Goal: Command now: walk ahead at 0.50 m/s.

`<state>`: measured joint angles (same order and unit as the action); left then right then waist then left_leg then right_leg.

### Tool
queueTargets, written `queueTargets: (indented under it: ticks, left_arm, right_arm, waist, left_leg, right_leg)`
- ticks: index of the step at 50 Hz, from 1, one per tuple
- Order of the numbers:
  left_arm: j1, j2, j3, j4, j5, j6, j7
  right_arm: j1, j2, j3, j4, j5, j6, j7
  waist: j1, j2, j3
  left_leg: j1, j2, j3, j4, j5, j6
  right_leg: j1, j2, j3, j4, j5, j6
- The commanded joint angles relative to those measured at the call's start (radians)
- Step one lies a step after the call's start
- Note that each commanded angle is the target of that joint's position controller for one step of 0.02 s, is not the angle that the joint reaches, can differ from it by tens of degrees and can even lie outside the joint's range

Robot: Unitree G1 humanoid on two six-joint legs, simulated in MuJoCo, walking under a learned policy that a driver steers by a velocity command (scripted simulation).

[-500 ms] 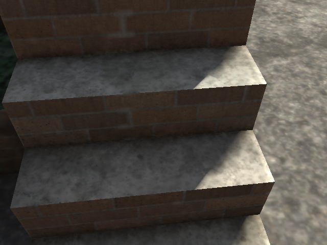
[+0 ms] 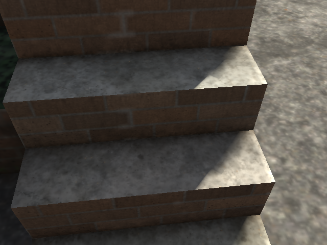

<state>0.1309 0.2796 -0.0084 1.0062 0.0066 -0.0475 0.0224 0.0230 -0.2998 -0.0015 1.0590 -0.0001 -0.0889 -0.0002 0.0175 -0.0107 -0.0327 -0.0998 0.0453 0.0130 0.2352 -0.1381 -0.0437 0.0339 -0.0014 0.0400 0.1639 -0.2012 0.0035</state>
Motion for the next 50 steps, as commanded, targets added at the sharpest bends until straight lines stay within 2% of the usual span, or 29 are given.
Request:
queueTargets:
  ticks: [1,25,29,36,50]
  left_arm:
    - [-0.037,0.124,0.023,-0.049,0.000,-0.011,0.003]
    - [-0.039,0.126,0.023,-0.043,0.000,-0.010,0.003]
    - [-0.001,0.143,0.031,-0.028,0.001,-0.008,0.000]
    - [0.032,0.135,0.040,-0.009,0.001,0.008,0.001]
    - [0.101,0.121,0.045,0.011,-0.001,0.015,0.010]
  right_arm:
    - [-0.079,-0.138,-0.024,-0.057,0.001,-0.013,-0.003]
    - [-0.080,-0.139,-0.023,-0.057,0.001,-0.012,-0.004]
    - [-0.045,-0.149,-0.029,-0.041,0.002,-0.013,0.001]
    - [-0.017,-0.144,-0.035,-0.020,0.002,0.001,0.000]
    - [0.056,-0.139,-0.047,0.000,0.003,0.028,-0.016]
  waist:
    - [0.000,0.001,-0.042]
    - [0.002,0.000,-0.041]
    - [0.004,0.003,-0.042]
    - [0.003,0.003,-0.027]
    - [0.003,0.006,0.007]
  left_leg:
    - [0.045,0.057,-0.055,0.000,0.232,0.034]
    - [0.046,0.055,-0.059,-0.002,0.232,0.033]
    - [0.051,0.057,-0.053,0.025,0.309,0.040]
    - [0.029,0.050,-0.043,0.052,0.258,0.046]
    - [-0.014,0.033,-0.043,0.078,0.159,0.051]
  right_leg:
    - [-0.028,-0.080,0.055,0.008,0.338,0.001]
    - [-0.028,-0.081,0.054,0.010,0.337,0.003]
    - [-0.028,-0.081,0.044,0.036,0.398,0.002]
    - [-0.071,-0.070,0.033,0.061,0.323,-0.004]
    - [-0.145,-0.053,0.022,0.088,0.196,-0.011]
